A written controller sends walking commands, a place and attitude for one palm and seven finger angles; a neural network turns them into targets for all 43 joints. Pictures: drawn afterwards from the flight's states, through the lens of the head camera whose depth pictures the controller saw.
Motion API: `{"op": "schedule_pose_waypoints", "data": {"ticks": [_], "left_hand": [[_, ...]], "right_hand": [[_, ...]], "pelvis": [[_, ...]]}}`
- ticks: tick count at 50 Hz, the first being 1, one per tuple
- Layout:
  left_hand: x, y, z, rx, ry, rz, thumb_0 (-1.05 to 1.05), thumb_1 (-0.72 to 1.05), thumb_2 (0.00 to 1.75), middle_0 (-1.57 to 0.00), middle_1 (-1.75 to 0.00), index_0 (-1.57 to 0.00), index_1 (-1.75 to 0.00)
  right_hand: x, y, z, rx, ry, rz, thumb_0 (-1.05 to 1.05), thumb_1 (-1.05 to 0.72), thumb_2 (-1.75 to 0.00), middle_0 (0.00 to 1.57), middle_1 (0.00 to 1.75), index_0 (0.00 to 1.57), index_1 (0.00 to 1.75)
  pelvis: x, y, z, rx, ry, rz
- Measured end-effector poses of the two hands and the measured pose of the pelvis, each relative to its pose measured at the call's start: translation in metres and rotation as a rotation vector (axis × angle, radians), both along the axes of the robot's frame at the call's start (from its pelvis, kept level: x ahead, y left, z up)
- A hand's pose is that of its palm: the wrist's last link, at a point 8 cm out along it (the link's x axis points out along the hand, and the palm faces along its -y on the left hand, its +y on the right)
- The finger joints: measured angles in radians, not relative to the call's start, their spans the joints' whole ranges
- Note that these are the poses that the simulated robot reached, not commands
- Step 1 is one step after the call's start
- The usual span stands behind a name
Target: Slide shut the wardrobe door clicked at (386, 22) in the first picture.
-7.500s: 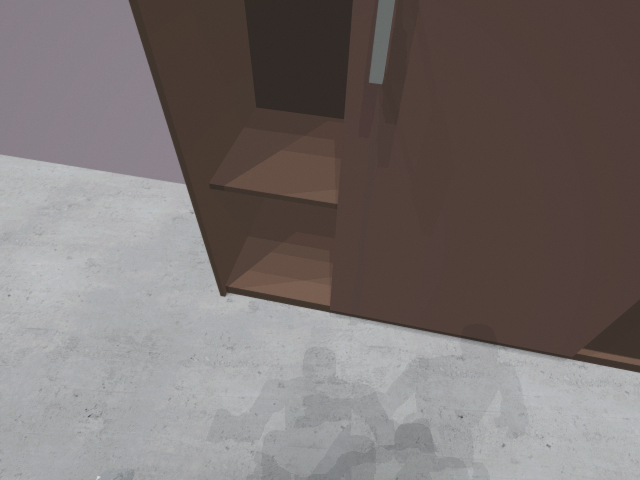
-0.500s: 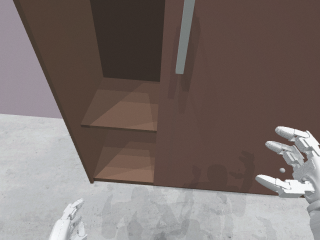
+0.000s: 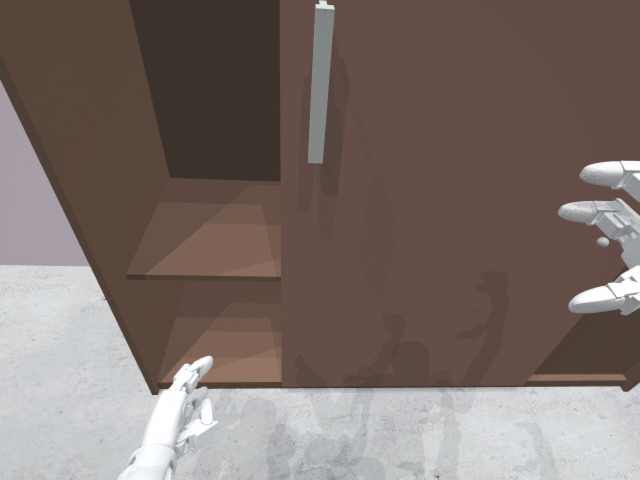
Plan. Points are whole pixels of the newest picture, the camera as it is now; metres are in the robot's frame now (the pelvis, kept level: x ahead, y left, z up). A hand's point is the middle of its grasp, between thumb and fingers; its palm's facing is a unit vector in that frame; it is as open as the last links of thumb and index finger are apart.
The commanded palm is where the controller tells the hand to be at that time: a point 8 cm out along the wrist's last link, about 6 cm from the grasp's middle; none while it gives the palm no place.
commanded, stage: raise the hand with hooked fingers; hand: right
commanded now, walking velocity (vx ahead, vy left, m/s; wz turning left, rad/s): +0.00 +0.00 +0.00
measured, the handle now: (318, 87) +0.58 +0.00 +0.26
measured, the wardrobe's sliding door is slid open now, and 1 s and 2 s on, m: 0.40 0.40 0.40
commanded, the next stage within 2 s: move the hooked fingers beside the handle in 0.62 s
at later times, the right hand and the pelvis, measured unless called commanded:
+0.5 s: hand (604, 217) +0.27 -0.26 +0.27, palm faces +0.09 +0.99 -0.13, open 13.9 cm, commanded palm +0.24 -0.30 +0.27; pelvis +0.00 +0.02 +0.00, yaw +1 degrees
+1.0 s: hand (550, 194) +0.31 -0.23 +0.27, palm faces +0.05 +0.99 -0.10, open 13.9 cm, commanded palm +0.29 -0.27 +0.27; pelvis +0.00 +0.02 +0.00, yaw +0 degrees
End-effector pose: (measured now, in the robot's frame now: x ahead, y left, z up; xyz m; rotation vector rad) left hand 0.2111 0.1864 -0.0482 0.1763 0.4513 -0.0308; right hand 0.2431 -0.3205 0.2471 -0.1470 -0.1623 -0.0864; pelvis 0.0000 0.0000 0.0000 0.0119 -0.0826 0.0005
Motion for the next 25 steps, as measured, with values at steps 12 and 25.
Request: {"op": "schedule_pose_waypoints", "data": {"ticks": [12,25], "left_hand": [[-0.017,0.031,-0.010,0.019,0.057,0.047,0.01,0.90,0.90,-0.20,-0.31,-0.20,-0.30],[-0.019,0.050,-0.009,0.021,0.038,0.078,0.01,0.90,0.90,-0.20,-0.30,-0.20,-0.30]], "right_hand": [[0.008,-0.008,0.038,-0.003,0.002,0.010,-0.01,0.50,-0.30,0.30,1.20,0.31,1.20],[0.005,0.011,0.026,0.009,-0.011,0.007,-0.01,0.50,-0.30,0.31,1.20,0.31,1.20]], "pelvis": [[-0.004,0.006,0.000,-0.003,0.003,0.000],[-0.004,0.017,-0.001,-0.005,-0.002,0.011]]}}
